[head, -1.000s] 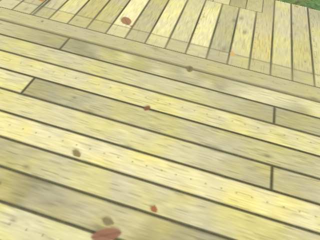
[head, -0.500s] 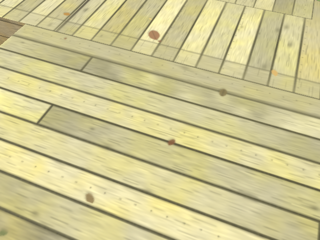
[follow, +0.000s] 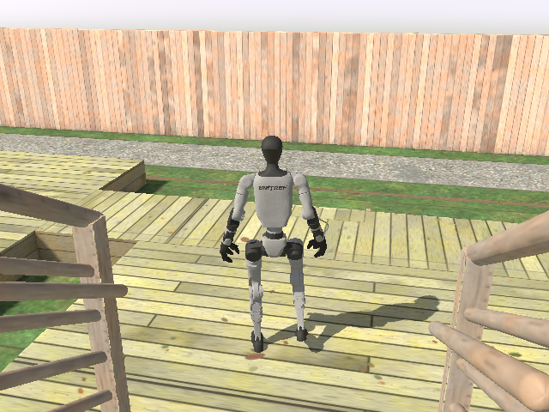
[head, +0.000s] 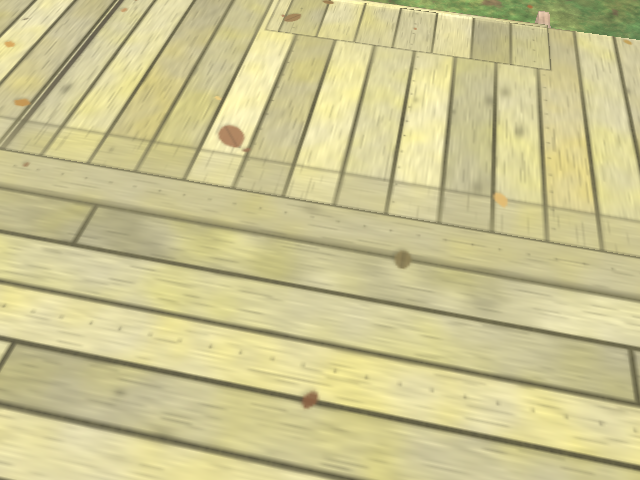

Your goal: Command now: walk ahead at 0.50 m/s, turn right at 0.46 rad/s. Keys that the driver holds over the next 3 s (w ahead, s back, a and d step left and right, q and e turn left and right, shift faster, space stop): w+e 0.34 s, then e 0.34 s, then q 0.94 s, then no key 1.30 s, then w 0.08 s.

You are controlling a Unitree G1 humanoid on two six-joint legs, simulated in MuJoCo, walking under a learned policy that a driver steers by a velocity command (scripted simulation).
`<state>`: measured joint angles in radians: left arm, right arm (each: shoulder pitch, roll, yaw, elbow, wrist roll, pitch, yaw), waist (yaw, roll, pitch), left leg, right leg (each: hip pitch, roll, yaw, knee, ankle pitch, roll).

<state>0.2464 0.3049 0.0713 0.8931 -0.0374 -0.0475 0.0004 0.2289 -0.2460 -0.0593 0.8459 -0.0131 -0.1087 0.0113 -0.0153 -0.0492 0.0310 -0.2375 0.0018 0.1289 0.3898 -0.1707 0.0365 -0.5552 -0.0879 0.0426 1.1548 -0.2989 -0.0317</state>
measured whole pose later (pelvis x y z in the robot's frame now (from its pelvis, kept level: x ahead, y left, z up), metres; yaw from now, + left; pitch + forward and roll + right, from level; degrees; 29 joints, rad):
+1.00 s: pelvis +0.41 -0.09 -0.01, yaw -23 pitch +2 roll -1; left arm 0.14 0.26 0.05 0.75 0.00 0.04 0.03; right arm 0.14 -0.25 -0.04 0.74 0.00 -0.02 0.01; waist -0.02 0.01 0.04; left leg -0.40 -0.05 -0.08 0.49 -0.12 0.02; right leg -0.33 0.05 0.09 0.80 -0.53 0.05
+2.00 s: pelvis +0.42 -0.09 -0.01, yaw +4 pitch +0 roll +1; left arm 0.19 0.27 0.05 0.75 0.01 0.01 0.02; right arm 0.14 -0.26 -0.03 0.68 -0.01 0.01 0.00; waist 0.01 0.00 0.02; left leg -0.28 -0.07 -0.05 0.54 -0.26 0.03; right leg -0.26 -0.04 0.02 0.52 -0.26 0.03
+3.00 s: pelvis +0.44 -0.12 -0.01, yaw +5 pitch -2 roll +0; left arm 0.24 0.23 0.02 0.97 0.00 -0.02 0.02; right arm 0.22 -0.23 -0.05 1.03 0.00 0.02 -0.05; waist 0.00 0.01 0.03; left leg -0.21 -0.01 -0.08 0.54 -0.33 -0.01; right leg -0.18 0.02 -0.01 0.51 -0.30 -0.03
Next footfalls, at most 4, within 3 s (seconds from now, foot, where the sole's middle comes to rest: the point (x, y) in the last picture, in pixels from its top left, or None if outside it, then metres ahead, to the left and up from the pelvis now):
0.34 right None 0.33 -0.17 -0.78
0.80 left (339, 441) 0.56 -0.05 -0.78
1.16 right None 0.40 -0.24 -0.78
1.58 left None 0.47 0.02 -0.78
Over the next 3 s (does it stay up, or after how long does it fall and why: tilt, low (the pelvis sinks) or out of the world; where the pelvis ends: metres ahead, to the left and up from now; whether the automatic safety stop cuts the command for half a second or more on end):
stays up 0.44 -0.12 -0.01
